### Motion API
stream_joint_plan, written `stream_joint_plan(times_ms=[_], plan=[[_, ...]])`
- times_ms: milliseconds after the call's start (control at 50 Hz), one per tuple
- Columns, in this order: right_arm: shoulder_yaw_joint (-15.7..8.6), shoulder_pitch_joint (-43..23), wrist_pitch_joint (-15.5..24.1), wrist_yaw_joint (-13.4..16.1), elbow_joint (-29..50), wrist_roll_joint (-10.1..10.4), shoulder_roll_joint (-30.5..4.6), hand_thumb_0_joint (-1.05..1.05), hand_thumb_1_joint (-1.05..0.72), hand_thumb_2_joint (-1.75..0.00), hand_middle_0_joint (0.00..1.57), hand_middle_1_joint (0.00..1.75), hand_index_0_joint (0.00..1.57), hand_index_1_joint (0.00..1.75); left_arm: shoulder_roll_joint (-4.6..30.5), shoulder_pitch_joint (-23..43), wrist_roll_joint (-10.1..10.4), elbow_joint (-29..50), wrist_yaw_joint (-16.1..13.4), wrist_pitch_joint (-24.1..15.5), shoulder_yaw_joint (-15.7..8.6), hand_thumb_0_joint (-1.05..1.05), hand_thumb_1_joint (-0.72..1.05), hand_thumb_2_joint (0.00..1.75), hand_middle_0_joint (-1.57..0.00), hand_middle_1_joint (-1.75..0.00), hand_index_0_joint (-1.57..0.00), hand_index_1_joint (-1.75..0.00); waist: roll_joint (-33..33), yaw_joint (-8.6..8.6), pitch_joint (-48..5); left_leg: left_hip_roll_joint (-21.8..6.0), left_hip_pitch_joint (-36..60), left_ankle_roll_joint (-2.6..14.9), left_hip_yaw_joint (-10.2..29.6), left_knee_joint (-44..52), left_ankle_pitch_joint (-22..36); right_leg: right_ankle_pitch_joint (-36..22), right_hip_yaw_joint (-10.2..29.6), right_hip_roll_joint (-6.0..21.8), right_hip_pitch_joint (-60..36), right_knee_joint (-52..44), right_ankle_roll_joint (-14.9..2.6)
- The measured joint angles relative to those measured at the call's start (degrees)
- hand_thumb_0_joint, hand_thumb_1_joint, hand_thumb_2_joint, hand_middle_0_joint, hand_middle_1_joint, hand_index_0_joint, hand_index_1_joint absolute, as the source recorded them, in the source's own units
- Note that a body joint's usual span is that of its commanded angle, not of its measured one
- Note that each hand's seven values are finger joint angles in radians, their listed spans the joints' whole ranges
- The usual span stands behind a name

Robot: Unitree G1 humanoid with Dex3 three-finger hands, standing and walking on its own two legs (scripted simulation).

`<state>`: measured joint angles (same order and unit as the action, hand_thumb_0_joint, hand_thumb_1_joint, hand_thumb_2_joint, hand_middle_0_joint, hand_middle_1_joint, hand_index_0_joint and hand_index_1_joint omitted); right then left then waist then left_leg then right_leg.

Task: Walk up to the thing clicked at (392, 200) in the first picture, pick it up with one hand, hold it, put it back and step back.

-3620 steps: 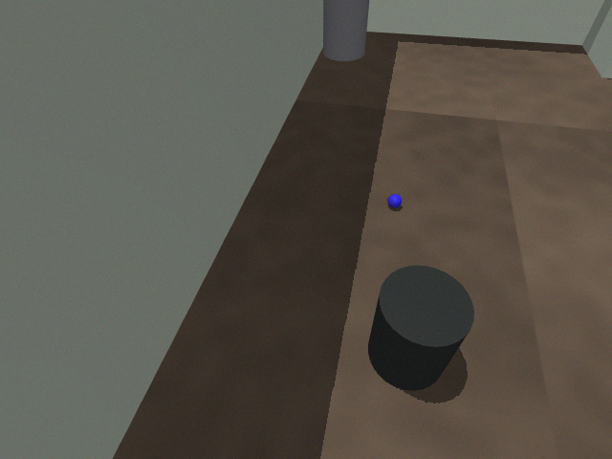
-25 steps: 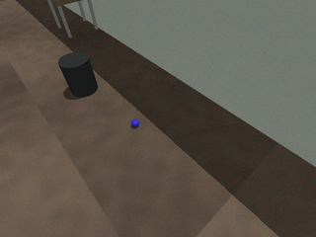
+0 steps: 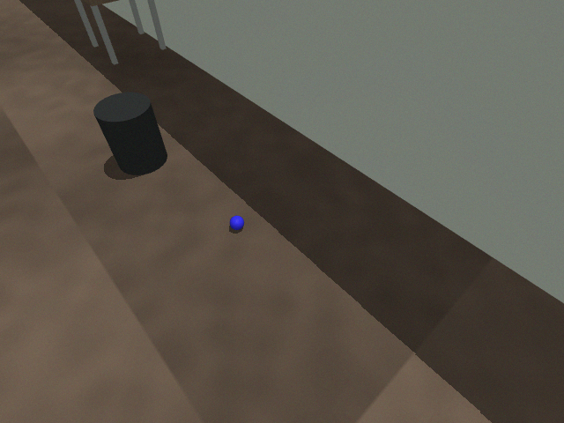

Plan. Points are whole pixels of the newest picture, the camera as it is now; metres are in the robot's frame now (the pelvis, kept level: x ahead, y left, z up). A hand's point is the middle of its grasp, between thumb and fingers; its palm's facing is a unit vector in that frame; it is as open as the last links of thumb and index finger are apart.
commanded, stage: step back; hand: left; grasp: from above
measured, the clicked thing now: (236, 222) +1.03 +0.25 -0.73
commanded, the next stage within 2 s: stand in 0.24 s
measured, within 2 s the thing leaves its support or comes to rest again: neither
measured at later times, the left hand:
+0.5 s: hand out of the picture +0.12 +0.25 -0.13, palm faces -0.02 -0.94 -0.34, open 7.4 cm
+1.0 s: hand out of the picture +0.06 +0.24 -0.14, palm faces -0.01 -0.94 -0.35, open 7.4 cm
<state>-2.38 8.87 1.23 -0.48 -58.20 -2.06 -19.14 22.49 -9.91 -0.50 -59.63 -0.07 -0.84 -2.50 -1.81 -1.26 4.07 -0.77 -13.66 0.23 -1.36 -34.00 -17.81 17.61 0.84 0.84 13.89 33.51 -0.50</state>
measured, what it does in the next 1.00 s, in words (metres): stands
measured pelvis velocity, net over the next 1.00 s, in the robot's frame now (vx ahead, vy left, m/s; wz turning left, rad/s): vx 0.00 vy -0.01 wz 0.01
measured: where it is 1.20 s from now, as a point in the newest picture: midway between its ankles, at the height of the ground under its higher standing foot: outside the picture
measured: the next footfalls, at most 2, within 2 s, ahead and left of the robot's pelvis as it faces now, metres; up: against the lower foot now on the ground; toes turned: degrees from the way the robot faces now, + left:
none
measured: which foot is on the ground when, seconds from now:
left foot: down 0.00-1.00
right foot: down 0.00-1.00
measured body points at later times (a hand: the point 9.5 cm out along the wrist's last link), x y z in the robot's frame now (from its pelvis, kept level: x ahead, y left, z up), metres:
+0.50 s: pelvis +0.01 +0.00 +0.02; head +0.03 +0.00 +0.47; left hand +0.12 +0.29 -0.11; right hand +0.12 -0.30 -0.11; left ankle +0.01 +0.12 -0.73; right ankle +0.01 -0.13 -0.73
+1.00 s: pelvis +0.00 -0.01 +0.02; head +0.01 -0.02 +0.47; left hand +0.06 +0.29 -0.11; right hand +0.07 -0.31 -0.12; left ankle +0.01 +0.12 -0.73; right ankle +0.01 -0.13 -0.73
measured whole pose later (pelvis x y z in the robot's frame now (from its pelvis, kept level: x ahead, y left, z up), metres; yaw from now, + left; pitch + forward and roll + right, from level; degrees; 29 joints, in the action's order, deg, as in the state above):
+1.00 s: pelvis +0.00 -0.01 +0.02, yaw +0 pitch -2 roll +0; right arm -0.5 6.1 0.6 -0.6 -66.5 -0.7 -19.8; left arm 20.2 -6.7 -0.6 -66.5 0.3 -0.7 -0.1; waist 0.5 -0.1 2.8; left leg -1.5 -6.2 -1.2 -0.8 -17.7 -9.3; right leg 9.3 0.0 0.1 6.9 18.4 0.0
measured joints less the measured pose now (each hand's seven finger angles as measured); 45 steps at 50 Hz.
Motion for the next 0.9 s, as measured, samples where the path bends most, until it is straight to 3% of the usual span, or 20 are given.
stream_joint_plan(times_ms=[60,240,440,900], plan=[[0.21,-1.43,-0.78,0.22,-0.51,1.01,0.20,0.01,-0.90,-0.90,0.20,0.30,0.20,0.30,-0.69,1.08,-0.22,-0.52,-0.18,-0.85,0.17,0.01,0.91,0.90,-0.20,-0.30,-0.21,-0.29,1.80,0.31,0.29,-1.15,0.49,-0.48,0.62,-0.18,-0.58,-1.66,-0.66,-1.03,-1.57,-2.24,1.02],[0.30,-4.26,-0.65,0.20,-2.81,1.01,0.33,0.01,-0.90,-0.90,0.20,0.30,0.20,0.30,-1.42,4.57,-0.12,-1.24,-0.32,-0.63,1.04,0.01,0.90,0.90,-0.20,-0.30,-0.21,-0.29,1.96,0.19,-0.50,-0.04,3.57,-0.10,-0.41,4.28,0.61,-1.14,0.28,0.05,-3.20,-3.94,1.51],[1.22,-6.03,-0.20,0.29,-5.39,1.73,-0.03,0.00,-0.90,-0.90,0.20,0.30,0.20,0.30,-2.56,7.27,0.27,-3.66,-0.10,-0.05,2.27,0.01,0.91,0.90,-0.20,-0.30,-0.21,-0.29,1.49,1.22,-0.09,0.23,7.80,-0.41,-0.32,12.85,5.23,-5.18,0.08,0.28,-7.08,-11.59,1.58],[1.72,-3.15,-0.61,-0.16,-8.39,1.36,-0.61,0.01,-0.90,-0.90,0.20,0.30,0.20,0.30,-2.34,3.78,-0.09,-6.92,0.36,0.26,2.25,0.01,0.90,0.90,-0.20,-0.30,-0.21,-0.29,2.09,1.25,-1.19,-0.59,7.79,-1.33,0.42,16.60,8.62,-8.30,-0.69,-0.57,-7.20,-15.20,0.68]])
